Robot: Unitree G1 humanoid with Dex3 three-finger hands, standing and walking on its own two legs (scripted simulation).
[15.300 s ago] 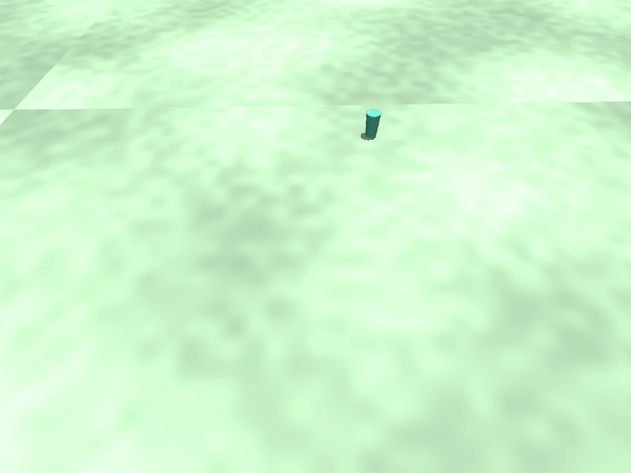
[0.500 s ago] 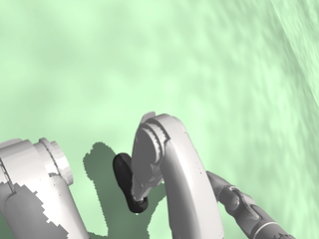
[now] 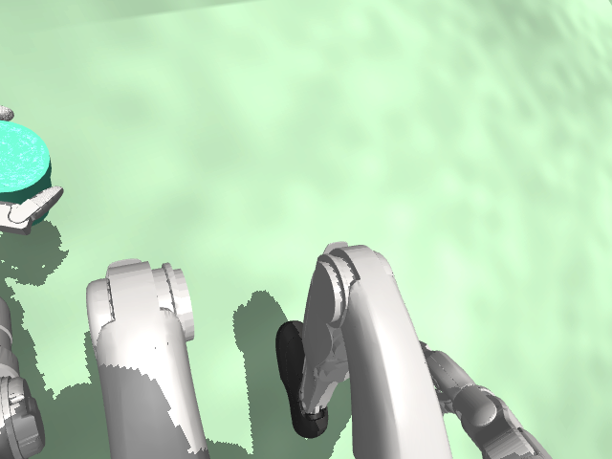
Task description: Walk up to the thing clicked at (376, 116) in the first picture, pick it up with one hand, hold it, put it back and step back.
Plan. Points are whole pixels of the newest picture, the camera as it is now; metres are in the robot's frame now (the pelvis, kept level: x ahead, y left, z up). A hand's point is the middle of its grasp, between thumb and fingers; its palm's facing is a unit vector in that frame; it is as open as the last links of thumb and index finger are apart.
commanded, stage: settle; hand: left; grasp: from the side
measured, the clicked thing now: (13, 184) +0.42 +0.32 -0.13
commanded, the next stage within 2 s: lift in 1.28 s
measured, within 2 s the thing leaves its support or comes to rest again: neither
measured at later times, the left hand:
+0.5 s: hand out of the picture +0.43 +0.31 -0.01, palm faces +0.33 -0.94 -0.08, open 10.7 cm
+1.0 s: hand out of the picture +0.43 +0.30 +0.02, palm faces +0.33 -0.94 -0.07, open 10.7 cm
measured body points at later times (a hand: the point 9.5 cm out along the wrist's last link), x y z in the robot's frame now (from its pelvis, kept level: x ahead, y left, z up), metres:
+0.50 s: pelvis +0.02 -0.02 +0.03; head +0.23 +0.08 +0.42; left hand +0.41 +0.36 -0.01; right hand +0.18 -0.26 -0.08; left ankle +0.09 +0.13 -0.27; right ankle +0.13 -0.13 -0.27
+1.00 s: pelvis +0.02 -0.02 +0.06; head +0.22 +0.07 +0.45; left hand +0.40 +0.35 +0.03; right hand +0.18 -0.26 -0.06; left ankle +0.08 +0.13 -0.27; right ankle +0.13 -0.13 -0.27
